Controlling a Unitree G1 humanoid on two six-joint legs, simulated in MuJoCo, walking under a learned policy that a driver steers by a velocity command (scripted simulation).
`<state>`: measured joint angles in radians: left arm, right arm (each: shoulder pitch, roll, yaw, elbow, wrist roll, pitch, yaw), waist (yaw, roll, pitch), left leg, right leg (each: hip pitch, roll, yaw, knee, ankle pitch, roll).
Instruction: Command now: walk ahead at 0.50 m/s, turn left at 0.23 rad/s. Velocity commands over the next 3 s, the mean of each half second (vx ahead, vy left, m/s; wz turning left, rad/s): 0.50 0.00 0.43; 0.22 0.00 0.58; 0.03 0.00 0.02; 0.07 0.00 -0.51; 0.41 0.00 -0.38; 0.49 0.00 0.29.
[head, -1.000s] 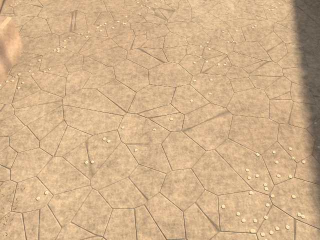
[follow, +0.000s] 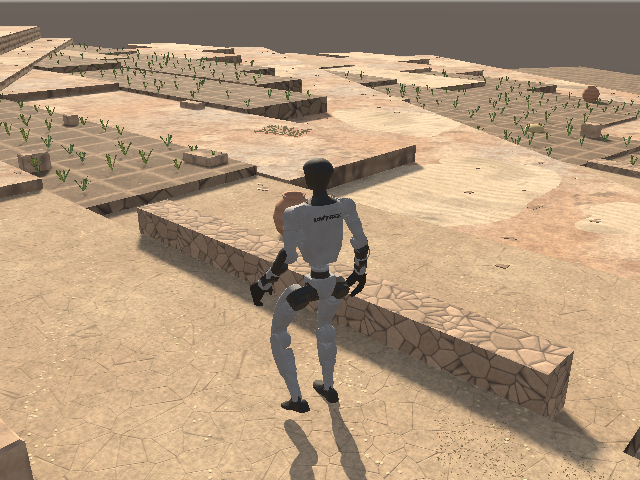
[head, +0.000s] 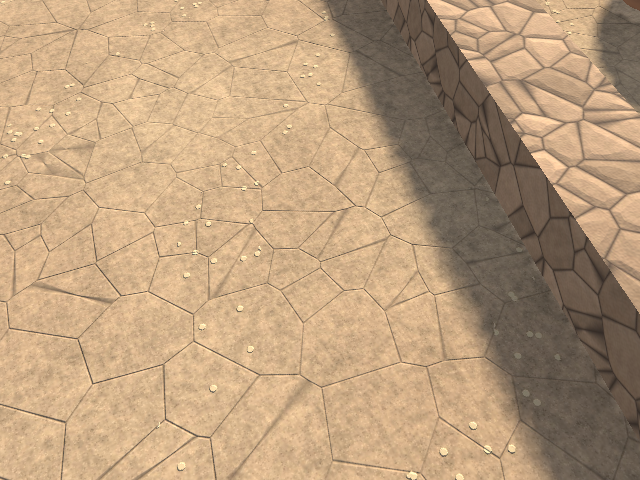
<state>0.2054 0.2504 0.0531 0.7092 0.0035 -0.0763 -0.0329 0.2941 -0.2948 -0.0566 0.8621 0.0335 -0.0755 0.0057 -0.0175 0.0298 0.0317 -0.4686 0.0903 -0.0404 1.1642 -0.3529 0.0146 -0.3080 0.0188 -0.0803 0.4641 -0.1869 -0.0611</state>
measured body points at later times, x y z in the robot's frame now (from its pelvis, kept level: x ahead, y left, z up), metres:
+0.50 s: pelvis +0.27 +0.08 -0.02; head +0.31 +0.09 +0.43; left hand +0.28 +0.37 -0.14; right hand +0.49 -0.14 -0.11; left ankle +0.32 +0.16 -0.74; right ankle +0.15 -0.11 -0.63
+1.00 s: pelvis +0.47 +0.10 -0.01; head +0.51 +0.11 +0.44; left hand +0.48 +0.41 -0.09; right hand +0.75 -0.07 -0.11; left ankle +0.35 +0.17 -0.65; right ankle +0.61 +0.06 -0.74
